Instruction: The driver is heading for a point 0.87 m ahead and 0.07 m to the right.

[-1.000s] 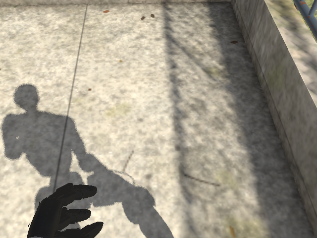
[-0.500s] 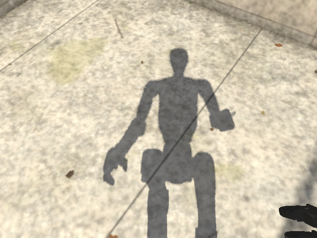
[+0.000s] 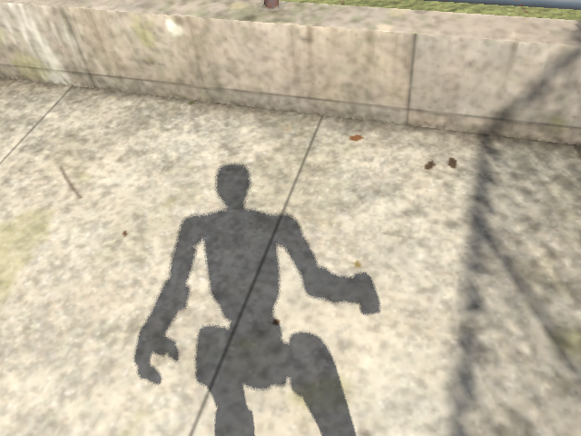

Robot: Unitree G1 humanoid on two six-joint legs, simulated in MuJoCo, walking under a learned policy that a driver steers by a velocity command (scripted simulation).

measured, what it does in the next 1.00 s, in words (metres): walks ahead: left foot, then right foot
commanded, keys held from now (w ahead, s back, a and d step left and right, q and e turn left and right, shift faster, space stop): e+shift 0.24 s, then shift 0.06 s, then q+shift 0.64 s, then shift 0.06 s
